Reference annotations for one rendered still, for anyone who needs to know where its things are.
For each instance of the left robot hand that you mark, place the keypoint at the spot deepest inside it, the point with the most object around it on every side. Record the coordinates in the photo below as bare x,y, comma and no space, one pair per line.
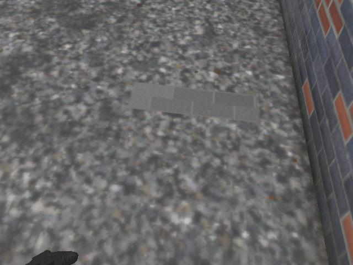
54,258

